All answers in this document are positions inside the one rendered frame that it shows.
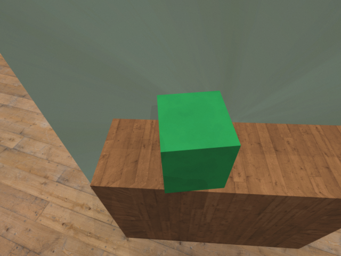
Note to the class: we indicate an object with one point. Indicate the pedestal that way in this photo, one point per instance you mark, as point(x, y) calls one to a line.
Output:
point(284, 189)

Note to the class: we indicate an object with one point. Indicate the carton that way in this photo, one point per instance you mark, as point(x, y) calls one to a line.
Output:
point(198, 142)

